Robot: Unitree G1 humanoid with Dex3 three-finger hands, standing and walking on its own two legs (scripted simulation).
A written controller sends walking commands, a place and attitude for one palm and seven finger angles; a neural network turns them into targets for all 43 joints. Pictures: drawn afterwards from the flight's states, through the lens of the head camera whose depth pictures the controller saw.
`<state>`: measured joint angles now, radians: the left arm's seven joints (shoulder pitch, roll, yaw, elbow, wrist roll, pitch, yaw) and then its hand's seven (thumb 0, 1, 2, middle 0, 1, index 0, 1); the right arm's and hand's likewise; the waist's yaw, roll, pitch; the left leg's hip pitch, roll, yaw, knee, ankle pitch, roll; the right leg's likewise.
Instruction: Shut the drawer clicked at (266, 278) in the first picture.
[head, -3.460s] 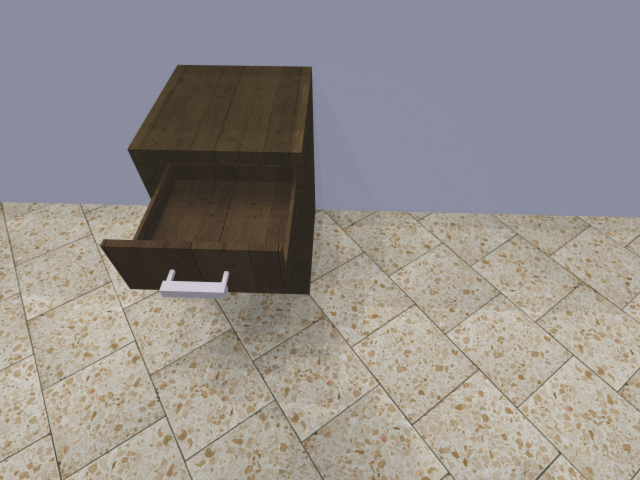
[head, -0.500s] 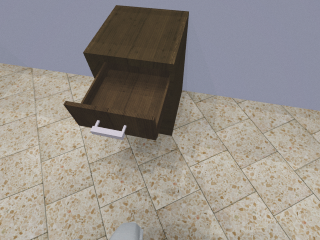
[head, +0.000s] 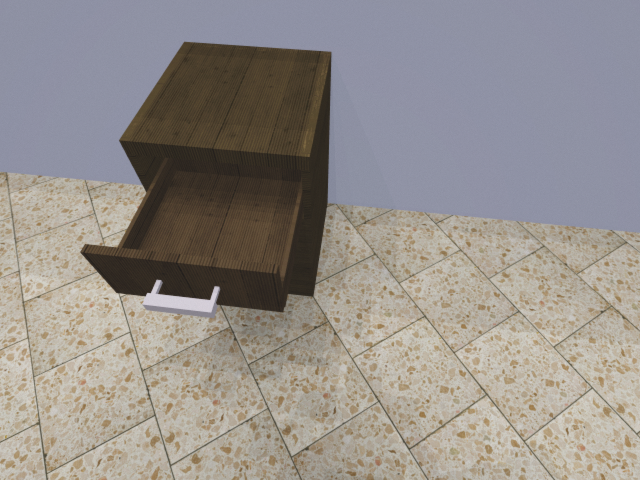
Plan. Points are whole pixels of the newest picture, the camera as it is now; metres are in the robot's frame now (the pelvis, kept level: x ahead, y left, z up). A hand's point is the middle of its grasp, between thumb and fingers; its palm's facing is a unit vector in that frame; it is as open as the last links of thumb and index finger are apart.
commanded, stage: take the last steps up to it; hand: left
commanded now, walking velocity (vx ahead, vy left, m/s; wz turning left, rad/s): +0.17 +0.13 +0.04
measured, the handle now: (184, 296) +0.45 +0.31 -0.24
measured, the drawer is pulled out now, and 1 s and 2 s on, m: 0.28 0.28 0.28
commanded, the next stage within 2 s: come to a stop and stand still in 0.12 s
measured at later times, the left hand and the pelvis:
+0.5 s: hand out of the picture +0.11 +0.21 -0.18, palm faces +0.07 -0.97 -0.24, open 7.4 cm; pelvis +0.08 +0.02 -0.01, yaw +1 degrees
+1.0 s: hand (180, 471) +0.14 +0.21 -0.17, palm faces +0.03 -0.97 -0.22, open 7.4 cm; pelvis +0.09 +0.02 +0.00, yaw +1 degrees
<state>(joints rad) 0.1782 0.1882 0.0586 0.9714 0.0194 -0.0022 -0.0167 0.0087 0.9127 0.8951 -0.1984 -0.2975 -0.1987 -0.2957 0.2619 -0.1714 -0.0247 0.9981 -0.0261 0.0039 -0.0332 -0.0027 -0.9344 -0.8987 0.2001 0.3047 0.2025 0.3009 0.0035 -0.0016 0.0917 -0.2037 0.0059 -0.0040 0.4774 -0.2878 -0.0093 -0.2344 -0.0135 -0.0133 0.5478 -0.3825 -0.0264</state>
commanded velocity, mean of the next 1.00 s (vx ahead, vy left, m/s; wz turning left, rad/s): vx -0.04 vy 0.00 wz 0.01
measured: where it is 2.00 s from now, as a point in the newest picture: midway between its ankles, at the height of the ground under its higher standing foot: outside the picture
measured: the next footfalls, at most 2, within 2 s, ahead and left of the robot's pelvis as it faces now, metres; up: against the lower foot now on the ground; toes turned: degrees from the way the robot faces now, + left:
left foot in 0.30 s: +0.16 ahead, +0.16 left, +0.00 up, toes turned +5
right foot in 0.50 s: +0.10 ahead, -0.07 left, +0.00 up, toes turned -2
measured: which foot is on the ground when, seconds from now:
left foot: down 0.00-0.00, up 0.02-0.28, down 0.30-0.54, up 0.56-0.76, down 0.78-1.00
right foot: down 0.00-0.30, up 0.32-0.48, down 0.50-1.00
